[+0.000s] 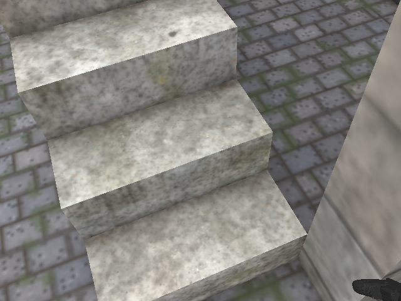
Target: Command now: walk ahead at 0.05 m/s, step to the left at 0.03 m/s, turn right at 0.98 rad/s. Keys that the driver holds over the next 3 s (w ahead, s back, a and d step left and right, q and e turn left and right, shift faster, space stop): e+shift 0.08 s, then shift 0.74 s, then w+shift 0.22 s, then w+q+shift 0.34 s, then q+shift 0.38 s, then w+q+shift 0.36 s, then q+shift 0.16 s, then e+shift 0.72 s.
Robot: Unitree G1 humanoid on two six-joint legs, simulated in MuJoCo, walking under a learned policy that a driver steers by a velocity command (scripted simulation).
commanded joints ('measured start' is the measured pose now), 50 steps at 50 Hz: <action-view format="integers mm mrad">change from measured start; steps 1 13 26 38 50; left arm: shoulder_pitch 52 -7 -130 -122 -37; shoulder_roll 167 214 92 69 71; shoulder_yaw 53 27 -68 -99 -52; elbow -43 -127 -119 -2 0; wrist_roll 2 -3 -9 14 9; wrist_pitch -12 -18 -7 -59 2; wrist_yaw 5 37 22 21 -9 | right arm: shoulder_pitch -17 31 159 185 313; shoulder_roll -99 -173 -155 -70 -250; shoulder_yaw -24 -79 -33 -15 -62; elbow -64 -79 -69 -31 -12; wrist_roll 4 -16 34 28 54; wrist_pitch -15 -90 -33 -107 -159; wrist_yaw -4 22 -19 0 -89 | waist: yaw -14 -23 -145 -113 -78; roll -135 208 206 -121 238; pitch -139 -199 -150 -15 -73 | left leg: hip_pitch -65 488 439 405 401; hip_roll -33 376 164 18 348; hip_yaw -4 -419 -131 82 -332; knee -39 -688 -669 -516 -725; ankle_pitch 7 268 -5 69 -260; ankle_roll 17 318 240 9 234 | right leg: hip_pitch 244 -298 -9 -41 -52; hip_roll -274 -80 -201 -314 -163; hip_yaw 375 54 -231 -55 -217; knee -111 769 256 -123 249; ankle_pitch -90 -516 -400 -417 -342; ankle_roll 1 145 190 32 4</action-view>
